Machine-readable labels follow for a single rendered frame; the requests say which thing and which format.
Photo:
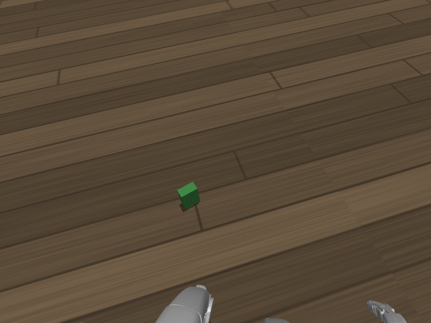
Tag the carton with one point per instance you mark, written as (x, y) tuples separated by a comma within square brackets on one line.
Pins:
[(189, 195)]

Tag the right robot hand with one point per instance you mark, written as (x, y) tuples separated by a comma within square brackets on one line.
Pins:
[(384, 312)]

